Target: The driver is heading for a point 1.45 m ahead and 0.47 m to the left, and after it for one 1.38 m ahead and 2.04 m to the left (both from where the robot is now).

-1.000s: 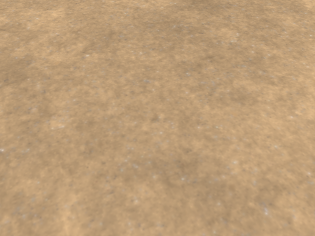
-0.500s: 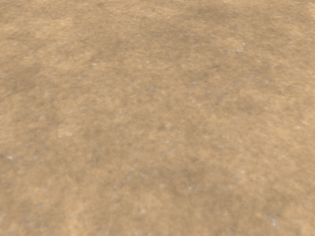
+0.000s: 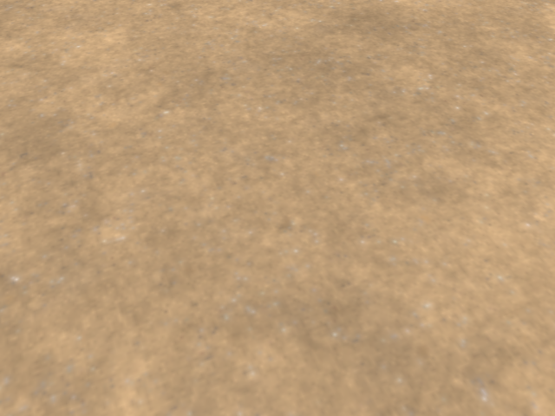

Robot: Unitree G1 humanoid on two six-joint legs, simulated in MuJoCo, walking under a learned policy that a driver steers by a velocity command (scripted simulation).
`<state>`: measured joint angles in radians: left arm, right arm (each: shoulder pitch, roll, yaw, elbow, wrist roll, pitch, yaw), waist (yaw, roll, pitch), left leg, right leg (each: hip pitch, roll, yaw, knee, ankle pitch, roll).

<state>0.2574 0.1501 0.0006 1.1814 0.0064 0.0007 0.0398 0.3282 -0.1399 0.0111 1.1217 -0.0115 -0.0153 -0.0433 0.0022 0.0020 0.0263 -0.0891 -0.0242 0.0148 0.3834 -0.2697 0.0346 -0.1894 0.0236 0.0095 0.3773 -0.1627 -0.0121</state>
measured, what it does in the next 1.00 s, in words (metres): walks ahead: right foot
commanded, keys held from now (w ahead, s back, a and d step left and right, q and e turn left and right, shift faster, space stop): no key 0.22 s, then w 0.52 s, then w+q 0.26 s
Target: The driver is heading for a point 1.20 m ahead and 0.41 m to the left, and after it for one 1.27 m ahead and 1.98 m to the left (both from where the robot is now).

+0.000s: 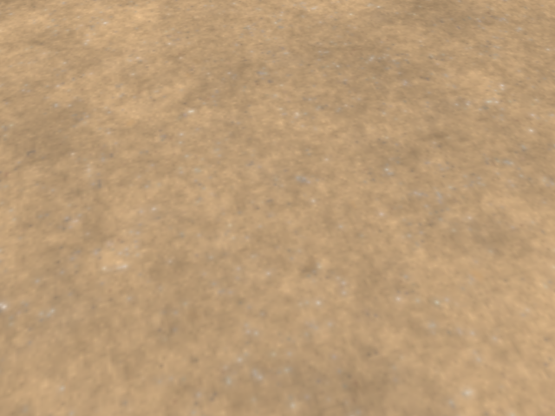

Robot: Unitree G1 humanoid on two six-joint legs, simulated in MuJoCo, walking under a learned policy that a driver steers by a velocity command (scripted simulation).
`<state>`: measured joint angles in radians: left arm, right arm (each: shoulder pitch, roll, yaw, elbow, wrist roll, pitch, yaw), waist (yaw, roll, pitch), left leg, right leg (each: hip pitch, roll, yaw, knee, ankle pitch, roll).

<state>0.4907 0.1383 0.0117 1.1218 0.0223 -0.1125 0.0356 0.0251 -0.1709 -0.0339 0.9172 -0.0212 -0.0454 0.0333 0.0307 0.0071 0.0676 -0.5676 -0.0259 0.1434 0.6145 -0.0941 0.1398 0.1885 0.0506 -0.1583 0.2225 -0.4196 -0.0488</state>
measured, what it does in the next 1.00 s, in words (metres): walks ahead, turning left: left foot, then right foot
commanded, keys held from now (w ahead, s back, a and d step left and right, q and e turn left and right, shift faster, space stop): w+q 1.00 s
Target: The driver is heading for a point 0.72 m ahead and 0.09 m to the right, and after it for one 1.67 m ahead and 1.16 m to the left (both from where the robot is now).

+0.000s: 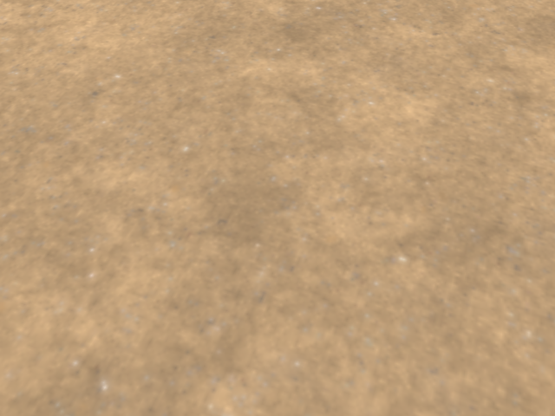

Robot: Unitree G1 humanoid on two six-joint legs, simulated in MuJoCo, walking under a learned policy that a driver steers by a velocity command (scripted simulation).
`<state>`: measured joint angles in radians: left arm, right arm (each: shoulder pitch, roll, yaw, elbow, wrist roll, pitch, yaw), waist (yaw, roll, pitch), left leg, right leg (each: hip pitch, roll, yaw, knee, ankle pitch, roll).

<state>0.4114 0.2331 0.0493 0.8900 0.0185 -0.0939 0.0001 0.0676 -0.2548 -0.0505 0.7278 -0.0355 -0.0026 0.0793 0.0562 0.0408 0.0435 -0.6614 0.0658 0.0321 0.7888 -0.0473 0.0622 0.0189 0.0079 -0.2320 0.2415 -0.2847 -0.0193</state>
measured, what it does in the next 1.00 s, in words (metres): walks ahead: left foot, then right foot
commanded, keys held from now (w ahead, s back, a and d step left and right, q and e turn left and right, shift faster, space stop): w+q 0.10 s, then w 0.18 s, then w+e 0.64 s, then w+q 0.08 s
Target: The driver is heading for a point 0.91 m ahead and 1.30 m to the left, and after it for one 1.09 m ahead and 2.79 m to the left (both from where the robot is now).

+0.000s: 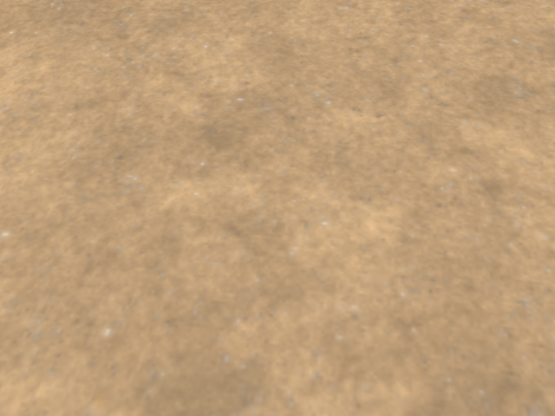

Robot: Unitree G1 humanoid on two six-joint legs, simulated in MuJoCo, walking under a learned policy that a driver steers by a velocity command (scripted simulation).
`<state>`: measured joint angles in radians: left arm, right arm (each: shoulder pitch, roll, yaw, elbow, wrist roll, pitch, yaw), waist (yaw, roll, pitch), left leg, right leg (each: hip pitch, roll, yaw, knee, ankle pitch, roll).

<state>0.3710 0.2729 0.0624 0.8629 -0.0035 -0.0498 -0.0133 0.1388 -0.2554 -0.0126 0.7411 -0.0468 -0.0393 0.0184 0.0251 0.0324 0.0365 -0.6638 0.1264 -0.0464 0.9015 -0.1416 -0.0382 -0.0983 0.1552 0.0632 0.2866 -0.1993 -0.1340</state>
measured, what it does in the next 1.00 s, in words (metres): walks ahead, turning left: left foot, then right foot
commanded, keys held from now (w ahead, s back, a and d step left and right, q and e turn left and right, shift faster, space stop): w+q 1.00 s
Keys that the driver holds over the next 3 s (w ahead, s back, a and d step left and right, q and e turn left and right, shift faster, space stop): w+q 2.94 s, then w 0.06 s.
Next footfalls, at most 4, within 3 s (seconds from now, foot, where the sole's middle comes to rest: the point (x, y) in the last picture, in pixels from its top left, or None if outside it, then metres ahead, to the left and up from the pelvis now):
0.24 left None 0.31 0.13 -0.78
0.76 right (296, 350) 0.63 0.02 -0.78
1.28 left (175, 305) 0.76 0.35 -0.78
1.82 right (151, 209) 1.09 0.47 -0.78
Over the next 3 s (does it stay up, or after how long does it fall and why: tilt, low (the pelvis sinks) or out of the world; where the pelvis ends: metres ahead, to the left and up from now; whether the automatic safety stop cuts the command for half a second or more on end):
stays up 1.08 1.00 -0.01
